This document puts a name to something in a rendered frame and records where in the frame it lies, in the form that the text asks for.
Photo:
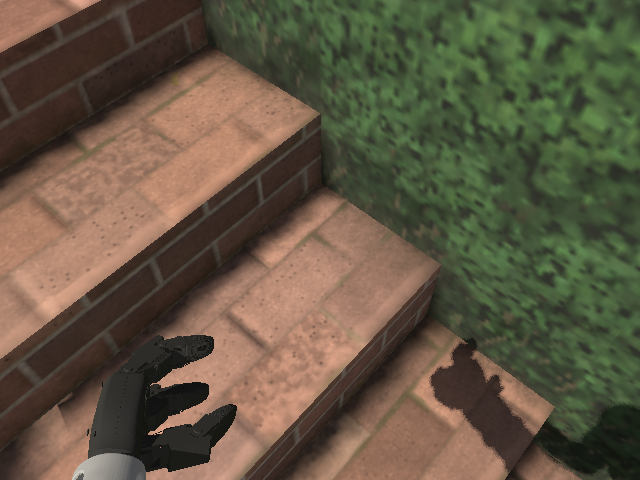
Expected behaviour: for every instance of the robot left forearm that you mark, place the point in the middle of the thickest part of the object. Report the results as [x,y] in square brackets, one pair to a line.
[110,466]

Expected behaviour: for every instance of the left robot hand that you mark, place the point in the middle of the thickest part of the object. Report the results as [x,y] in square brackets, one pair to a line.
[129,408]

